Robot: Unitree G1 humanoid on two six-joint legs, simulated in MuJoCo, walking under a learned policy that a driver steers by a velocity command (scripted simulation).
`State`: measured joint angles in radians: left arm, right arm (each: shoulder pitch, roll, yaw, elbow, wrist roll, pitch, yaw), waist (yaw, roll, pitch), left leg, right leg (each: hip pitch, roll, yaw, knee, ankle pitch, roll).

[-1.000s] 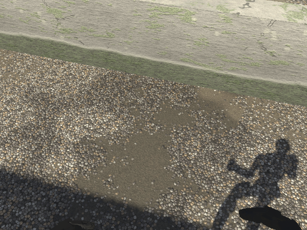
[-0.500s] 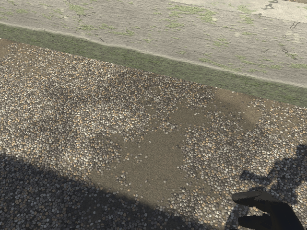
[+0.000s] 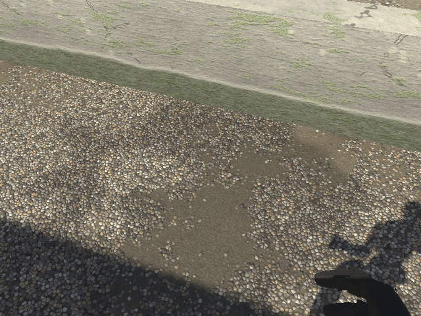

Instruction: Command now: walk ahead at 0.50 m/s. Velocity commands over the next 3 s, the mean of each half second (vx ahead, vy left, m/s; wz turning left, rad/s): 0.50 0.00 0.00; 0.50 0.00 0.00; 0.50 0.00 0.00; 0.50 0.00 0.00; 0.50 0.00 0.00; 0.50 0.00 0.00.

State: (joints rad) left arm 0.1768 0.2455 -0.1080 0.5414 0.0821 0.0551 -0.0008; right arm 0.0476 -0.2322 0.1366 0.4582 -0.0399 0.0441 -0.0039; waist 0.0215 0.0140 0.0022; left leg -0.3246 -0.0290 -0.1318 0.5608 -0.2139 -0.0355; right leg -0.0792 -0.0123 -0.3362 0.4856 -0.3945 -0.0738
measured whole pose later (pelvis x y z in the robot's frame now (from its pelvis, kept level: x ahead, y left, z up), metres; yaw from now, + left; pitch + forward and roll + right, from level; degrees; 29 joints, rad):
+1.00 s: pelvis +0.00 +0.00 +0.00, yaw +0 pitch -1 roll +0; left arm 0.20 0.24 -0.10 0.53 0.08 0.06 0.00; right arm 0.04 -0.22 0.13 0.49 -0.05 0.05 0.01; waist 0.03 0.02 0.00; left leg -0.32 -0.02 -0.12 0.54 -0.20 -0.03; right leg -0.07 -0.01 -0.33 0.47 -0.39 -0.07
